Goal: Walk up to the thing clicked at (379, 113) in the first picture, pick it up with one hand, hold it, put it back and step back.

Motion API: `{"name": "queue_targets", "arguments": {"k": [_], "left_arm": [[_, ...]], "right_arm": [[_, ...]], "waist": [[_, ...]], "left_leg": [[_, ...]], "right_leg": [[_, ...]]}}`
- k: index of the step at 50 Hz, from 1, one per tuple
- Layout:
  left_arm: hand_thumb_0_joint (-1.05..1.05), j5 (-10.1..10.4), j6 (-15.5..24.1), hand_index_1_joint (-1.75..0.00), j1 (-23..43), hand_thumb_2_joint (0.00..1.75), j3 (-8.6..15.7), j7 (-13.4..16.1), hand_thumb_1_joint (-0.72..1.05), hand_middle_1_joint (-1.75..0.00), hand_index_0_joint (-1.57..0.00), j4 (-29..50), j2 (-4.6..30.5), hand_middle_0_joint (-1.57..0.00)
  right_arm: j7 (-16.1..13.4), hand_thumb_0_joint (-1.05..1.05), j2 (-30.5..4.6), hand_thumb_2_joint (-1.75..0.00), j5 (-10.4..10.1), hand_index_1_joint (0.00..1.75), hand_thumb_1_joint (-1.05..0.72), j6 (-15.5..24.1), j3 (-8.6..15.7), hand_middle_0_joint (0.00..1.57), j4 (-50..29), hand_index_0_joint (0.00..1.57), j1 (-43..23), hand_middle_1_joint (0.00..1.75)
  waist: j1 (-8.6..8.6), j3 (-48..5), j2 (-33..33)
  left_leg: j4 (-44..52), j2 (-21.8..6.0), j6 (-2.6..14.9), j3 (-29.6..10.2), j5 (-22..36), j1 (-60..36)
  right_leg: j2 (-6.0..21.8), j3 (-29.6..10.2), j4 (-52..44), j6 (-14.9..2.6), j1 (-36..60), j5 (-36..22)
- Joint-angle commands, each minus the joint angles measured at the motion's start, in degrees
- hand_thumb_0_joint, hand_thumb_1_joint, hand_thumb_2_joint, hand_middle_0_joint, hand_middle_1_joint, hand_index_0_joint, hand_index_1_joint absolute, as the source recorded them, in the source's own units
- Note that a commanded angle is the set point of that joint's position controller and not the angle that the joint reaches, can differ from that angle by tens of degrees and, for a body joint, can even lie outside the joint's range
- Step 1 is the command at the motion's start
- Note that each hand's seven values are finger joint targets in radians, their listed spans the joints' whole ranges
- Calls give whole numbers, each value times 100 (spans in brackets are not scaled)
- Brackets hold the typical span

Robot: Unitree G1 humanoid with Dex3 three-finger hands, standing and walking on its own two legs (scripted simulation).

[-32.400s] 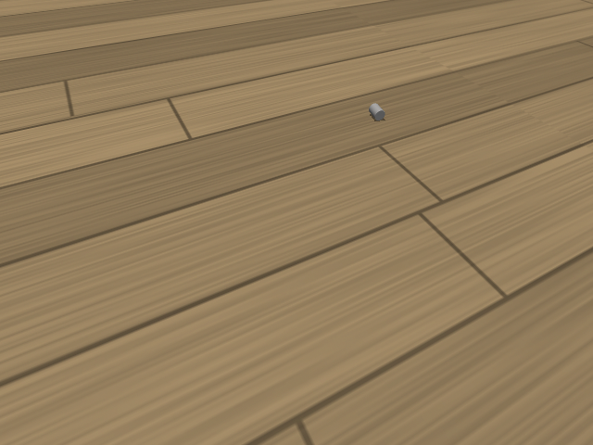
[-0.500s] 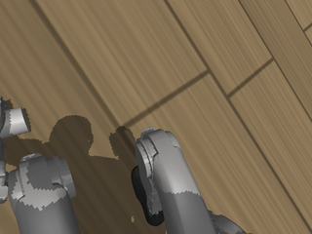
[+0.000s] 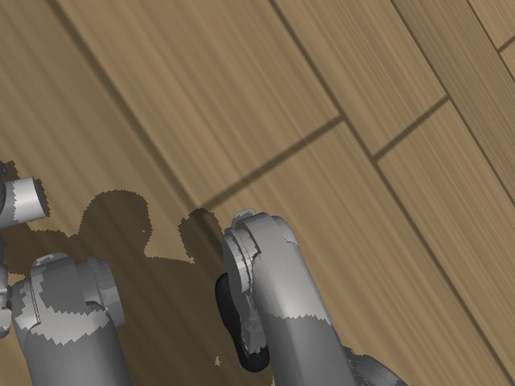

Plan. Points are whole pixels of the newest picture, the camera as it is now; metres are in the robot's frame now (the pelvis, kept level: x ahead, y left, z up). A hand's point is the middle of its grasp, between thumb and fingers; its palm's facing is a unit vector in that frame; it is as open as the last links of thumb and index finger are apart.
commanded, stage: withdraw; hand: left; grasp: from above
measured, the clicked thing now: (5, 204) +0.42 +0.26 -0.27
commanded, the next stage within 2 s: home in 0.66 s
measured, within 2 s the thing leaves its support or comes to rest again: neither
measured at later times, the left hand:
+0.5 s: hand out of the picture +0.41 +0.28 -0.06, palm faces -0.41 -0.09 -0.91, open 13.5 cm
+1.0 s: hand out of the picture +0.38 +0.27 -0.16, palm faces -0.37 -0.19 -0.91, open 12.5 cm
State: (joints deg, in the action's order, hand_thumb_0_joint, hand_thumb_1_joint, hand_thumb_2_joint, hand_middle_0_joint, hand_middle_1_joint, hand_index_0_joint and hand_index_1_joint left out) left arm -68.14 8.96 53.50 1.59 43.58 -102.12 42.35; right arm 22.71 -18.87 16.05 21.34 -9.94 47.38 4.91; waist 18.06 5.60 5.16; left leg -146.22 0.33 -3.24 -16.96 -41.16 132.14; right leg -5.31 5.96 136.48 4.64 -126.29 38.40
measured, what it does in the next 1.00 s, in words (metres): stands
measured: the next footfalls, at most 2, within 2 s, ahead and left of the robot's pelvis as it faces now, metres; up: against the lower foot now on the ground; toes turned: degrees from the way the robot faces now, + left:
none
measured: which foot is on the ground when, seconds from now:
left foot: down 0.00-1.00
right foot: down 0.00-1.00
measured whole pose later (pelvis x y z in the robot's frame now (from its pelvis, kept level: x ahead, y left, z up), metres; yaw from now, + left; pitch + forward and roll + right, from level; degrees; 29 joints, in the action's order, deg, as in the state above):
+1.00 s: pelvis +0.00 -0.02 +0.02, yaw +7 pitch +32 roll -5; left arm -66.8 10.9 43.9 4.4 31.9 -77.4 30.8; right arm 8.9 -16.2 10.9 5.7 0.0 45.5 9.5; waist 12.2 -2.6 1.0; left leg -137.7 0.6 -5.0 -10.3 -38.5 131.2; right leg -2.9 0.9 134.7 3.2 -129.0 38.0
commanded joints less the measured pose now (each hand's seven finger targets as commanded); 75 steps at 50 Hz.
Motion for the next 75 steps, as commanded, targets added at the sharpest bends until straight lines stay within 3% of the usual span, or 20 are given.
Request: {"name": "queue_targets", "arguments": {"k": [1, 3, 6, 9, 12, 17, 25, 32, 38, 42, 47, 50, 54, 59, 62, 63, 64, 65, 67, 75], "left_arm": [[0, 10, 108, -87, 1311, 87, 124, 142, -37, -88, -21, 936, 664, -20], [0, -42, 150, -89, 1514, 90, 334, 163, -40, -90, -18, 1898, 891, -18], [0, -102, -89, -91, 853, 93, 403, 96, -44, -91, -15, 2194, 609, -15], [0, 109, -403, -91, 798, 94, 514, -63, -45, -90, -15, 3363, 464, -16], [0, 194, -775, -91, 853, 94, -98, -577, -45, -89, -15, 3173, -371, -16], [0, 512, -1039, -90, 1367, 94, -579, -1529, -44, -87, -17, 3469, -917, -19], [0, 602, -699, -92, 1266, 95, -774, -2753, -43, -90, -17, 3042, -604, -19], [0, 149, -162, -85, 1380, 88, -489, -2517, -36, -83, -23, 2677, -236, -24], [0, -231, 289, -85, 1366, 87, -146, -1711, -35, -85, -22, 2000, 99, -22], [0, -302, 476, -62, 1671, 84, 85, -1157, -19, -60, -21, 2333, 238, -23], [0, 258, 266, -56, 1147, 87, 577, -737, 4, -54, -21, 3616, 357, -22], [0, 747, -50, -54, 546, 93, 643, -891, 22, -53, -22, 4205, 130, -23], [0, 1548, -465, -51, -32, 100, 581, -1396, 52, -50, -23, 4740, -279, -24], [0, 2661, -877, -39, -1350, 97, 108, -2332, 81, -39, -22, 5867, -1024, -22], [0, 3242, -999, -31, -2098, 92, 49, -2922, 90, -31, -20, 6592, -1187, -20], [0, 3374, -1008, -30, -2292, 90, 319, -3064, 90, -30, -20, 6877, -914, -20], [0, 3546, -1038, -30, -2578, 90, -101, -3264, 90, -30, -20, 6981, -1425, -20], [0, 3737, -1044, -30, -2643, 90, -210, -3418, 90, -30, -20, 7365, -1559, -20], [0, 4115, -1094, -30, -2810, 90, 114, -3557, 90, -30, -20, 8014, -1246, -20], [0, 5259, -1413, -30, -4074, 90, 107, -3796, 90, -30, -20, 9491, -1546, -20]], "right_arm": [[-24, 0, -1702, -90, -88, 30, -90, -20, 498, 20, 52, 20, 989, 30], [-20, 0, -1709, -90, -153, 30, -90, -67, 640, 20, 23, 20, 890, 30], [2, 0, -1632, -90, -333, 30, -90, -297, 944, 20, -81, 20, 756, 30], [-42, 0, -1545, -90, -595, 30, -90, -643, 1229, 20, -163, 20, 769, 30], [-153, 0, -1435, -90, -864, 30, -90, -1003, 1470, 20, -86, 20, 883, 30], [-509, 0, -1229, -91, -1013, 30, -91, -1370, 1673, 20, -83, 20, 1186, 30], [-1229, 0, -919, -90, -1079, 30, -90, -1796, 1382, 20, -458, 20, 1106, 30], [-1589, 0, -870, -90, -997, 30, -90, -1860, 1145, 20, -783, 20, 1034, 30], [-1636, 0, -903, -90, -759, 30, -89, -1699, 1013, 20, -692, 20, 1109, 30], [-1555, 0, -1015, -90, -565, 30, -89, -1515, 1090, 20, -517, 20, 1264, 30], [-1411, 0, -1057, -90, -511, 30, -89, -1426, 1399, 20, -460, 20, 1307, 30], [-1353, 0, -1040, -90, -640, 30, -89, -1474, 1646, 20, -513, 20, 1284, 30], [-1343, 0, -944, -90, -909, 30, -89, -1583, 1760, 20, -489, 20, 1485, 30], [-1485, 0, -844, -90, -1282, 30, -90, -1728, 1765, 20, -847, 20, 1196, 30], [-1595, 0, -785, -90, -1475, 30, -90, -1794, 1716, 20, -1127, 20, 937, 30], [-1655, 0, -849, -90, -1511, 30, -90, -1809, 1751, 20, -1284, 20, 860, 30], [-1680, 0, -727, -90, -1547, 30, -90, -1807, 1675, 20, -1358, 20, 748, 30], [-1712, 0, -662, -90, -1568, 30, -90, -1810, 1651, 20, -1406, 20, 690, 30], [-1814, 0, -643, -90, -1635, 30, -90, -1807, 1622, 20, -1613, 20, 566, 30], [-2147, 0, -492, -90, -1744, 30, -90, -1697, 1481, 20, -2145, 20, 84, 30]], "waist": [[107, -3791, -2661], [-130, -4432, -3287], [-327, -4457, -3352], [-721, -5235, -3642], [-567, -4863, -2933], [-459, -4741, -1855], [-545, -3675, -513], [-611, -3960, -752], [-559, -4039, -1051], [-482, -4513, -1711], [-750, -5749, -2187], [-1011, -6131, -2403], [-1122, -6074, -2053], [-1182, -5619, -1406], [-1211, -4972, -962], [-1259, -4967, -825], [-1236, -4749, -836], [-1251, -4610, -791], [-1422, -4586, -886], [-1500, -4351, -1250]], "left_leg": [[1641, -155, 251, 967, 1126, -2773], [1776, -166, 166, 927, 1359, -3335], [1920, -154, 157, 1046, 1121, -3222], [2363, -135, 152, 1159, 1283, -3550], [2481, -142, 245, 1219, 1047, -3160], [2779, -59, 381, 1228, 737, -3016], [2940, 112, 523, 1519, 85, -2034], [2842, 127, 496, 1628, 374, -2135], [2498, 96, 485, 1614, 469, -2011], [2354, 64, 384, 1563, 708, -2635], [2322, 33, 333, 1671, 1158, -3175], [2558, -3, 323, 1704, 1257, -3632], [2938, 32, 401, 1700, 1208, -3649], [3627, 47, 442, 1500, 1148, -3900], [3966, 32, 486, 1393, 988, -3767], [4044, 11, 495, 1380, 961, -3807], [4168, 13, 478, 1381, 967, -3860], [4307, -9, 477, 1370, 839, -3990], [4587, -39, 463, 1358, 726, -4328], [5722, -67, 394, 1315, 358, -5475]], "right_leg": [[-128, 879, -1166, -594, 1953, -1411], [-68, 920, -997, -635, 1786, -1583], [-42, 807, -1011, -677, 1461, -1344], [10, 647, -1183, -733, 1401, -1452], [-13, 507, -1374, -722, 1099, -1318], [31, 244, -2014, -677, 1557, -965], [72, -119, -2773, -661, 2258, 199], [128, -160, -2538, -687, 2335, -101], [127, -150, -2170, -650, 2103, -250], [152, 5, -1899, -650, 1964, -545], [241, -30, -1827, -648, 2426, -986], [256, 59, -1913, -684, 2344, -1184], [265, 110, -2258, -671, 2625, -1284], [260, 70, -2825, -669, 3086, -1285], [275, -26, -3205, -637, 3269, -1223], [290, -58, -3322, -626, 3425, -1206], [307, -89, -3423, -630, 3462, -1210], [304, -106, -3588, -641, 3457, -1054], [317, -152, -3857, -651, 3664, -863], [379, -249, -4723, -658, 4303, -442]]}}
